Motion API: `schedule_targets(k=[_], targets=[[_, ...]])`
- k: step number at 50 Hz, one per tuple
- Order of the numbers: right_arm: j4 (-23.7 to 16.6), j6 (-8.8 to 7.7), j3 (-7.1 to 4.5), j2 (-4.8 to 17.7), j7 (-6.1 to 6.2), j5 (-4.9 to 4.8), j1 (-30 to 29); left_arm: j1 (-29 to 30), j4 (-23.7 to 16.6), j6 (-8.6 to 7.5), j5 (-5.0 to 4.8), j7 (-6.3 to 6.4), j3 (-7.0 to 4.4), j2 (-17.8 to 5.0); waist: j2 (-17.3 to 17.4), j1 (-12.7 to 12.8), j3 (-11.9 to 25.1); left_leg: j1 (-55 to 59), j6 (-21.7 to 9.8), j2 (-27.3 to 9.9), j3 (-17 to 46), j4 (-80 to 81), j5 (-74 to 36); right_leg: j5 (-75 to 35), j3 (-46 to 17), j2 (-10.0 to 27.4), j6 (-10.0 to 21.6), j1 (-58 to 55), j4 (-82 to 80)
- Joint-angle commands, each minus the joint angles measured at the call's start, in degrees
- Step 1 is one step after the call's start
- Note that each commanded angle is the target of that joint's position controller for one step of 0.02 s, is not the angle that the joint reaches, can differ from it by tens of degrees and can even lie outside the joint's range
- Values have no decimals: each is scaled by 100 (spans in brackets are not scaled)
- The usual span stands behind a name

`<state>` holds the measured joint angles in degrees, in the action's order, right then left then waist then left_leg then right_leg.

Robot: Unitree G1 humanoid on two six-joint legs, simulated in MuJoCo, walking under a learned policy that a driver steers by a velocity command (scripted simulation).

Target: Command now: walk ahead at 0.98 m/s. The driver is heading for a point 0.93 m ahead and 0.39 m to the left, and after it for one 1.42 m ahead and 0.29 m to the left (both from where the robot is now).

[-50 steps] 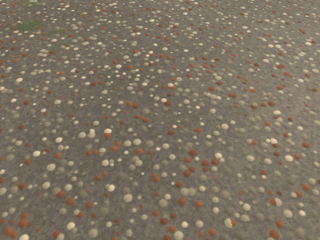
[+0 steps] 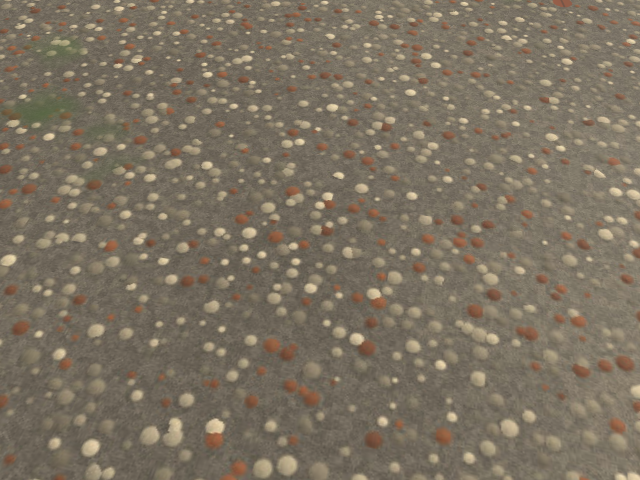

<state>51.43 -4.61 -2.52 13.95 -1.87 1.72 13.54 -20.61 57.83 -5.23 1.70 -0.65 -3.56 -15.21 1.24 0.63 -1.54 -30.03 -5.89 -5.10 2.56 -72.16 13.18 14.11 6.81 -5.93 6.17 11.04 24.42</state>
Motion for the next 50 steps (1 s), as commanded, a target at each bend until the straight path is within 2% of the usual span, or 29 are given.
schedule_targets(k=[1,4,7,9,11,13,14,15,16,17,19,20,21,23,27,30,33,34,35,36,37,38,39,40,41,42,45,48,50], targets=[[-497,116,71,78,-121,109,-237,-6,-221,-240,-98,18,32,-263,-212,-266,-613,-1248,203,-448,-34,399,-390,689,-1910,1559,631,169,-2112],[-875,85,145,172,-161,53,-1219,-267,-208,-293,-142,-38,75,-249,-72,-73,-884,-1065,291,-298,-547,2032,-1478,-798,-1032,1058,518,329,-2376],[-1078,34,261,84,-213,-70,-1810,-731,-59,-383,-225,13,70,-504,-152,113,-949,-165,62,29,-1012,3455,-2447,-2850,-543,1282,295,-50,-2828],[-1051,24,233,249,-189,-103,-1840,-879,-14,-360,-165,72,81,-622,-261,110,-728,-198,-128,416,-1194,3849,-2417,-4735,-84,1368,61,-1236,-2540],[-946,27,161,467,-131,-73,-1509,-927,-43,-250,-26,199,41,-855,-696,-111,-161,196,-256,909,-1381,3835,-1811,-7112,163,1547,-177,-2144,-1531],[-508,48,1,816,-62,-64,45,-680,-139,-62,142,332,-41,-1076,-996,-908,738,1644,-472,1265,-1310,3726,-1164,-8104,281,1717,-294,-2233,721],[-127,74,-123,995,-15,-60,1272,-358,-245,24,162,352,-85,-1157,-965,-1504,1168,2740,-660,1162,-1126,4078,-996,-7681,339,1683,-273,-1796,2427],[41,144,-288,1278,65,-17,1945,-140,-353,-5,189,303,-66,-975,-622,-1652,1329,3897,-851,620,-287,3773,72,-4793,272,1232,-194,-412,4512],[7,224,-444,1829,84,98,1406,-705,-784,-161,-77,88,125,-66,1701,-518,1532,5622,-2038,-959,3290,4456,214,1130,-239,117,-618,2717,6827],[-99,234,-486,1634,52,-17,1140,-186,-1032,-293,-90,110,135,-448,681,-721,1817,5707,-2202,-1081,4435,5441,855,753,-1202,346,-414,3514,7013],[-1,178,-364,959,78,-44,804,558,-1266,-407,-10,106,161,-557,-614,-355,462,3890,-1623,-726,3290,5896,370,95,-1250,910,-296,3320,5838],[13,136,-320,849,125,-49,704,766,-1370,-338,95,91,188,-478,-702,-156,135,3129,-1466,-426,2792,5933,-157,178,-1246,1045,-390,3041,5499],[27,94,-257,728,169,-77,641,729,-1439,-203,215,56,219,-396,-672,89,-16,2524,-1383,-186,2435,5998,-436,251,-1210,1119,-524,2754,5236],[5,-22,-232,773,172,-192,703,861,-1624,-2,312,-3,271,-288,-510,236,-209,1740,-1364,119,2060,6129,-535,491,-1041,1258,-754,2594,4576],[-107,-120,-314,1015,135,-175,1035,2393,-2335,23,172,-105,423,-200,-180,-185,-673,800,-1062,568,1689,6463,-1862,-1182,-526,1072,-959,2051,2231],[-67,-93,-384,1141,90,-231,1484,2754,-2527,2,45,-92,446,-257,84,-578,-317,1658,-722,499,1765,6265,-3250,-2170,-439,729,-804,1645,1240],[-140,-65,-430,1302,168,-234,1363,2486,-2597,-10,12,8,362,-540,214,-379,131,2439,-414,437,1834,5377,-4621,-1865,-606,451,-627,740,425],[-185,-75,-470,1490,175,-194,1266,1889,-2453,-29,-16,83,242,-829,260,-76,609,2551,-277,413,1902,4561,-5138,-1506,-709,350,-568,-58,459],[-276,-92,-524,1727,163,-173,937,889,-2216,-56,-51,168,116,-1087,309,549,1097,2288,-196,499,1903,3409,-4988,-1184,-799,494,-529,-1115,440],[-410,-148,-470,1490,136,-124,624,-357,-1936,-62,16,289,-44,-1427,201,1147,1697,1517,-160,711,1731,1932,-4026,-243,-1192,1059,-446,-2494,764],[-614,-165,-215,422,161,-194,802,-1041,-1796,-64,274,358,-148,-1720,-1228,999,2265,41,-154,1210,1109,-69,957,1153,-3016,2755,-207,-3819,575],[-964,-95,-117,533,195,-435,1385,-459,-1853,-20,252,246,-229,-1895,-2524,338,2884,-950,-112,1206,651,-1060,1477,2017,-5825,3535,307,-3945,-564],[-752,34,-158,931,245,-247,851,233,-2024,18,203,193,-133,-1120,-1202,380,1785,-1296,-126,671,482,-986,733,2781,-4973,3051,235,-2971,-841],[-773,103,-177,961,170,-138,505,483,-1967,22,162,169,-37,-717,-571,343,1008,-1271,-65,491,338,-711,344,2063,-3943,2778,177,-2143,-851],[-800,166,-179,880,89,-82,290,455,-1833,18,201,157,-11,-590,-199,279,631,-1176,-21,329,287,-573,289,1183,-3256,2582,103,-1579,-953],[-932,236,-152,715,-7,-1,140,265,-1633,-24,176,174,22,-531,-302,185,371,-1162,-1,172,279,-495,286,642,-2679,2441,82,-1182,-1025],[-1364,434,-18,350,-154,24,-385,-44,-1190,-177,-40,57,65,-301,-588,-23,5,-1514,18,-164,144,-347,180,-530,-1464,2297,-146,-783,-1324],[-1797,453,71,383,-267,18,-943,211,-1142,-278,-45,21,53,-402,-657,-237,-238,-1443,27,-179,-110,331,-707,-1702,-255,2032,-293,-332,-1631],[-1954,451,102,487,-341,-7,-1306,269,-1115,-311,-30,33,27,-570,-434,-267,-462,-1145,-36,-80,-449,1349,-1256,-2141,359,1837,-380,-229,-1849]])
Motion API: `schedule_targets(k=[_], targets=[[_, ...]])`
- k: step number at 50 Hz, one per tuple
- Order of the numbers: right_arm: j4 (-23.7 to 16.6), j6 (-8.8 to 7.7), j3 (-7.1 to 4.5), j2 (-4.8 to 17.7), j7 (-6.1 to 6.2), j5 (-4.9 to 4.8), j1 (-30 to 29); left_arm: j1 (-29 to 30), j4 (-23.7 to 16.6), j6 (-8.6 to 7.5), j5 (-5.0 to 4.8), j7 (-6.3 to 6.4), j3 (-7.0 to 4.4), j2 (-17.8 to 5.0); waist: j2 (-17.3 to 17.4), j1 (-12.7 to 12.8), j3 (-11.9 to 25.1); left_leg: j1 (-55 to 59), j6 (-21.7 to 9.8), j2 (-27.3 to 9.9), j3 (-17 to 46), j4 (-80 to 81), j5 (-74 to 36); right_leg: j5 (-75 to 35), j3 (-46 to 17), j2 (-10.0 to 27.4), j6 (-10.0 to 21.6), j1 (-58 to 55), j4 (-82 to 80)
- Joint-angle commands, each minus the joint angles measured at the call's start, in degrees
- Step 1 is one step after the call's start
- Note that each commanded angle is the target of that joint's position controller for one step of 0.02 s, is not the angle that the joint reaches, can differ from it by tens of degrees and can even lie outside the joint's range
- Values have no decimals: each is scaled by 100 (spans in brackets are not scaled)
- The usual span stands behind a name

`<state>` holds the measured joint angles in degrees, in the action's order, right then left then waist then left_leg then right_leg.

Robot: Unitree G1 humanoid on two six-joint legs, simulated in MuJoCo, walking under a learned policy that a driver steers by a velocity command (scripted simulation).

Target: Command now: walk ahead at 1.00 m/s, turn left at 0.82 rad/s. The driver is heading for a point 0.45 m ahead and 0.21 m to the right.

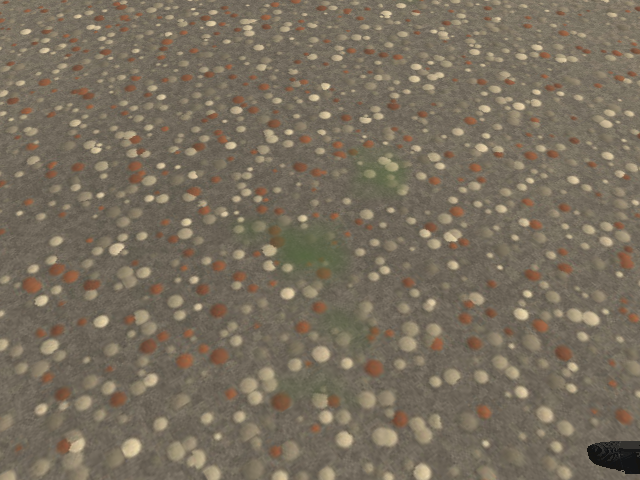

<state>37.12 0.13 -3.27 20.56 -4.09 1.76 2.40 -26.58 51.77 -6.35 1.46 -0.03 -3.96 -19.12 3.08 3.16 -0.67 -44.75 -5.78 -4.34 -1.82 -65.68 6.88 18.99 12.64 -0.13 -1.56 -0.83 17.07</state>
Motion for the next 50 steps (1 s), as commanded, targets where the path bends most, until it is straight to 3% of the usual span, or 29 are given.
schedule_targets(k=[1,3,5,7,8,9,10,11,12,13,15,18,20,23,26,27,28,29,30,31,32,33,34,35,37,39,44,47,50], targets=[[-590,-51,231,-234,-161,28,-455,623,-422,-210,4,-25,77,-209,-486,-411,-709,666,-114,-45,-167,1353,-793,-2890,-78,1181,393,1104,-1289],[-548,-130,306,-330,-162,61,-624,208,-240,-197,24,-28,78,-426,-470,-346,-827,1496,-325,379,-434,2154,-887,-4443,21,1296,530,999,-1507],[-375,-181,215,3,-60,106,-353,4,-150,-77,-12,46,19,-895,-780,-599,-485,2083,-438,910,-688,2499,-195,-7115,26,1445,645,172,-718],[152,-220,30,383,100,157,1348,142,-108,104,-7,129,-3,-1215,-999,-1526,488,4005,-647,1014,-293,2954,379,-7866,-175,1601,777,200,1633],[486,-233,-110,676,220,225,2337,268,-147,148,-49,117,18,-1116,-958,-1993,957,5410,-729,625,99,3365,390,-6613,-252,1311,757,1031,3380],[590,-270,-203,1200,335,278,2394,-127,-334,154,44,3,178,-161,514,-1266,1533,6669,-566,-1099,1818,3130,796,595,-573,456,734,2537,5683],[374,-297,-269,1345,369,261,2339,-504,-606,135,-340,22,179,-167,772,-1043,2675,7495,-976,-2186,4421,4122,1374,972,-1731,-85,742,3898,7159],[482,-329,-252,944,394,166,2116,419,-697,124,-288,64,82,-568,-248,-1150,1619,6514,-711,-1753,3631,4611,1394,41,-1810,288,772,4337,6939],[601,-412,-161,648,389,133,1776,552,-715,115,-271,14,119,-361,-183,-838,584,5424,-660,-1559,2868,4842,963,-340,-1664,459,742,4314,6487],[668,-491,-119,379,359,141,1514,497,-561,174,-221,-23,141,-219,-441,-574,146,4661,-516,-1308,2235,5073,543,-503,-1693,666,691,4036,6139],[775,-610,-19,12,381,50,1467,120,-324,411,-101,-139,153,24,-222,-233,-37,3798,-271,-1003,1308,5467,399,-653,-1707,849,598,3417,5819],[986,-781,-2,-87,350,-114,1592,749,-527,593,-63,-263,124,198,-78,-155,-418,3757,22,-815,308,5863,-395,-1002,-1557,969,535,4038,5481],[1070,-826,34,-225,334,-96,1659,1379,-760,584,-110,-304,156,280,-11,-206,-654,3665,272,-433,-545,5973,-1417,-1607,-1230,838,562,4213,4934],[1170,-853,118,-253,398,-119,1691,1942,-984,416,-19,-374,298,471,-198,-167,-911,3348,290,-169,-1239,5740,-3655,-2511,-577,359,609,3446,2952],[1287,-882,55,317,564,-242,1916,1345,-697,327,102,-416,301,339,73,35,-344,3873,294,-452,-1169,4882,-5675,-3026,-157,-425,743,1978,1886],[1218,-718,-112,967,704,-357,1884,1329,-924,226,-285,-395,107,-25,503,222,265,4314,383,-710,-740,4287,-6473,-2540,-636,-466,766,1540,2111],[1137,-577,-144,1039,747,-259,1457,622,-772,219,-358,-360,-42,-478,437,725,617,4733,503,-686,-720,3352,-6329,-2557,-900,-430,888,1273,1838],[1014,-474,-135,942,732,-247,1037,-130,-525,221,-273,-280,-129,-641,242,1174,781,4646,591,-428,-860,1978,-5536,-3517,-1108,-267,1018,593,900],[918,-486,38,221,646,-74,1493,-165,-363,253,-165,-162,-137,-985,-1352,679,989,3284,707,404,-787,-363,288,-6062,-1835,489,1124,-785,1412],[1041,-576,281,-470,471,-170,2982,250,-627,157,177,-128,-64,-1063,-2098,-147,2297,1428,856,918,466,-2455,3341,-8361,-4099,1957,2452,-2727,2190],[1181,-668,186,137,376,-368,2715,165,-729,155,157,-193,-60,-716,-945,415,2999,1367,710,910,1396,-2683,3056,-7565,-4475,2140,2783,-2480,1490],[960,-662,102,357,377,-491,2191,732,-832,164,-28,-217,-62,-705,-448,157,2069,1224,606,610,1225,-2143,2740,-6082,-4074,1990,2592,-1508,1048],[868,-599,77,321,449,-416,1742,1316,-872,166,-229,-224,4,-483,202,-153,1021,1075,653,318,837,-1606,2409,-4898,-3657,1733,2288,-249,590],[895,-503,42,320,525,-323,1551,1509,-896,136,-227,-204,73,-318,329,-242,523,1393,713,192,744,-1350,2197,-5121,-3330,1607,2144,740,368],[901,-274,27,151,612,-248,1787,1669,-842,105,-87,-228,81,-321,-28,-521,372,2071,851,-14,722,-777,1899,-5095,-2791,1339,2041,1787,24],[865,-211,47,-34,670,-238,1726,1734,-749,68,-33,-208,100,-252,-315,-572,485,2211,930,-75,637,-24,1676,-5554,-2246,1107,1950,2007,-19],[782,-169,80,-143,718,-213,1078,1840,-596,294,-76,-44,74,-293,-671,-377,1013,2379,1040,-23,458,1907,277,-5137,-1593,760,1542,1454,215],[740,-138,44,-39,692,-242,715,1847,-475,395,-48,-33,110,-216,-850,-247,833,2516,1002,9,471,2590,155,-3793,-1799,870,1481,1446,220],[809,-201,8,-26,640,-146,755,1910,-375,420,-126,-29,187,-53,-831,-420,624,3165,724,138,367,3991,-553,-2443,-1955,757,1145,1621,603]])
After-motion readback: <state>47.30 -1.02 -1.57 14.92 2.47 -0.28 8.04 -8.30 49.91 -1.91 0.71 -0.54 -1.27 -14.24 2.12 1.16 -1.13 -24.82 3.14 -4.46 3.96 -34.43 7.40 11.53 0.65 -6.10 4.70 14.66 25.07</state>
